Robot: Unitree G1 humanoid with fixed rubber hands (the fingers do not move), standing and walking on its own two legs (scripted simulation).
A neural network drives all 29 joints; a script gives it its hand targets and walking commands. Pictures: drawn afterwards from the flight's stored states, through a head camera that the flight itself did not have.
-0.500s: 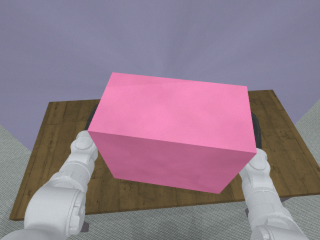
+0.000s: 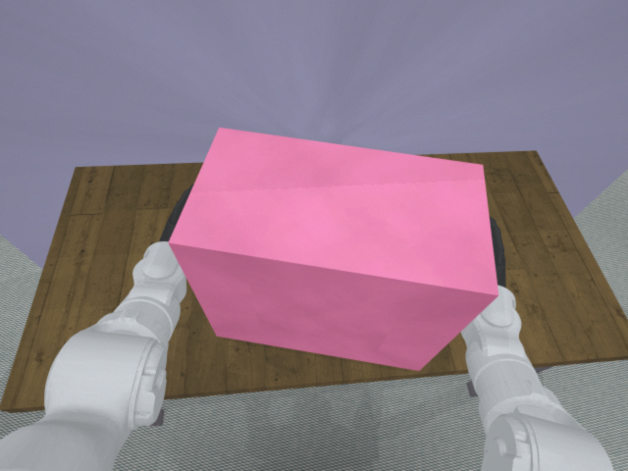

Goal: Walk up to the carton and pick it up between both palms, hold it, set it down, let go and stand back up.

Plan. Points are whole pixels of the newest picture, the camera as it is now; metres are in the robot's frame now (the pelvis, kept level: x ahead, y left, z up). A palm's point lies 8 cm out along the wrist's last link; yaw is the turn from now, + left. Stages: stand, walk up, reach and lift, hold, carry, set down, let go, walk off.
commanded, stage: set down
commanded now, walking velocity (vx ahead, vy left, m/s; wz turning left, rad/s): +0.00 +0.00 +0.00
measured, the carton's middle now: (330, 262) +0.39 -0.04 -0.01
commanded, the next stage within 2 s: none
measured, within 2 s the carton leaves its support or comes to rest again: rests again in 1.24 s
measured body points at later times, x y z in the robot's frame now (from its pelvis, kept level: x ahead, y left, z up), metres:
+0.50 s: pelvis -0.02 +0.00 -0.02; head +0.12 +0.01 +0.41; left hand +0.44 +0.16 -0.03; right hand +0.35 -0.25 -0.03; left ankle -0.01 +0.11 -0.74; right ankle -0.01 -0.15 -0.74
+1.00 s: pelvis -0.03 +0.01 -0.03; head +0.11 +0.02 +0.40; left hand +0.46 +0.16 -0.03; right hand +0.37 -0.25 -0.03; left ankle -0.01 +0.11 -0.74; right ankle -0.01 -0.15 -0.74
